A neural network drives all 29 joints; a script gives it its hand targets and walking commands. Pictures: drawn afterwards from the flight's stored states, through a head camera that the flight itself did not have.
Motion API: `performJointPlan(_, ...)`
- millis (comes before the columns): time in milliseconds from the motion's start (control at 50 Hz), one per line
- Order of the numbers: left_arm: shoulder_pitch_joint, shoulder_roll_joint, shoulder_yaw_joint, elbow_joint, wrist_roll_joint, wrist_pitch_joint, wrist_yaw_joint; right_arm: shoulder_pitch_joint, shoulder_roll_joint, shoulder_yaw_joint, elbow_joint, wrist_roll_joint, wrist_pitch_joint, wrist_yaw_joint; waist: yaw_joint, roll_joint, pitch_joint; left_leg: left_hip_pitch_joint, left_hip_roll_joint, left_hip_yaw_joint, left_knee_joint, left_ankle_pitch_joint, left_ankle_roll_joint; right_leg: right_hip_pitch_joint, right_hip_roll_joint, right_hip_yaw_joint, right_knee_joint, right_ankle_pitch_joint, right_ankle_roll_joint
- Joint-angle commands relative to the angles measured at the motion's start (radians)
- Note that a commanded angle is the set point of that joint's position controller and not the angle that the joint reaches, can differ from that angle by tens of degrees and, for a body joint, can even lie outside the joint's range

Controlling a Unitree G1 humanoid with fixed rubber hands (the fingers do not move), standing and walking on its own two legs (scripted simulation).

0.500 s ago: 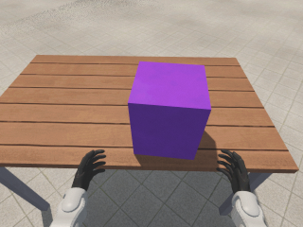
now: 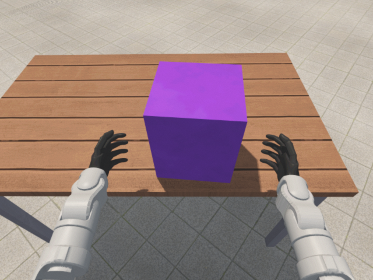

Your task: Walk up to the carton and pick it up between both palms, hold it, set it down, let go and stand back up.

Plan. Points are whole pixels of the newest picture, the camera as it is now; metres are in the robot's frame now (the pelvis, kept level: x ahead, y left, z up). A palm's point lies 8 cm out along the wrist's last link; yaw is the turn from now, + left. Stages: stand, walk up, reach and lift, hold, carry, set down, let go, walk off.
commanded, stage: reach and lift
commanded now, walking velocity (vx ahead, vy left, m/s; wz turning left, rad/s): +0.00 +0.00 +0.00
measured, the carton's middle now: (196, 124) +0.49 +0.00 +0.02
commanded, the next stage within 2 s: none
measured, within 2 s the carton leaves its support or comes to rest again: neither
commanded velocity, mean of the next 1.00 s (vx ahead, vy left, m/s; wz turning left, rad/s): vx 0.00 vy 0.00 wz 0.00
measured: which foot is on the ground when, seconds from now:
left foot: down 0.00-1.00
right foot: down 0.00-1.00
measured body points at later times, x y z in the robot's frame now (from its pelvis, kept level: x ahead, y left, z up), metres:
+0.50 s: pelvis +0.00 +0.00 +0.00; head +0.03 +0.01 +0.45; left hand +0.42 +0.21 +0.10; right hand +0.40 -0.19 +0.10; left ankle -0.04 +0.10 -0.74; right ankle +0.05 -0.13 -0.74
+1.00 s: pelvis +0.01 +0.00 +0.00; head +0.05 +0.01 +0.45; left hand +0.48 +0.20 +0.16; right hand +0.46 -0.20 +0.15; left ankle -0.04 +0.10 -0.74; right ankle +0.05 -0.13 -0.74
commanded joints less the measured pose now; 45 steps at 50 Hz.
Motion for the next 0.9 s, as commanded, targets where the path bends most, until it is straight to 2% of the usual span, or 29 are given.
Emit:
performJointPlan(0,-0.468,0.179,0.080,-0.217,-0.008,-0.066,-0.006,-0.450,-0.119,-0.030,-0.234,-0.013,-0.052,-0.020,-0.009,0.009,-0.528,-0.267,0.001,0.033,-0.106,0.321,-0.048,0.499,0.025,0.051,0.057,0.207,-0.031)
performJointPlan(120,-0.528,0.222,0.126,-0.223,-0.007,-0.031,-0.025,-0.513,-0.130,-0.001,-0.251,0.006,-0.040,-0.051,-0.007,-0.029,-0.645,-0.236,-0.018,0.047,-0.058,0.473,-0.049,0.560,0.026,0.052,0.077,0.447,-0.005)
performJointPlan(180,-0.548,0.227,0.134,-0.204,-0.001,0.002,-0.038,-0.538,-0.139,0.016,-0.225,0.026,-0.023,-0.061,-0.013,-0.025,-0.644,-0.224,-0.023,0.052,-0.049,0.501,-0.051,0.567,0.024,0.051,0.076,0.505,0.001)
performJointPlan(260,-0.607,0.227,0.121,-0.154,0.004,0.040,-0.046,-0.593,-0.154,0.019,-0.177,0.034,0.008,-0.061,-0.028,-0.008,-0.599,-0.226,-0.022,0.053,-0.055,0.465,-0.051,0.526,0.024,0.043,0.060,0.455,0.000)
performJointPlan(380,-0.755,0.236,0.089,-0.091,-0.006,0.050,-0.025,-0.715,-0.172,-0.004,-0.111,0.042,0.041,-0.041,-0.050,0.046,-0.615,-0.231,-0.013,0.040,-0.059,0.408,-0.058,0.450,0.033,0.028,0.049,0.334,-0.017)
performJointPlan(520,-0.925,0.258,0.081,-0.049,-0.015,0.053,0.021,-0.871,-0.227,-0.052,-0.058,0.041,0.056,-0.020,-0.048,0.094,-0.747,-0.169,-0.002,0.021,-0.026,0.477,-0.083,0.364,0.057,0.006,0.056,0.307,-0.028)
performJointPlan(580,-0.982,0.268,0.083,-0.031,-0.020,0.072,0.036,-0.936,-0.254,-0.061,-0.030,0.046,0.067,-0.015,-0.046,0.089,-0.786,-0.139,0.003,0.016,-0.006,0.528,-0.088,0.330,0.067,-0.005,0.061,0.322,-0.028)
performJointPlan(700,-1.073,0.273,0.075,0.075,-0.032,0.106,0.043,-1.056,-0.288,-0.046,0.060,0.066,0.090,-0.010,-0.045,0.064,-0.811,-0.115,0.006,0.011,0.017,0.593,-0.095,0.308,0.077,-0.017,0.067,0.378,-0.023)
performJointPlan(880,-1.187,0.274,0.029,0.291,-0.046,0.065,0.023,-1.195,-0.301,0.007,0.220,0.103,0.095,0.000,-0.065,0.017,-0.799,-0.181,-0.004,0.003,0.007,0.545,-0.085,0.350,0.060,-0.012,0.082,0.466,-0.017)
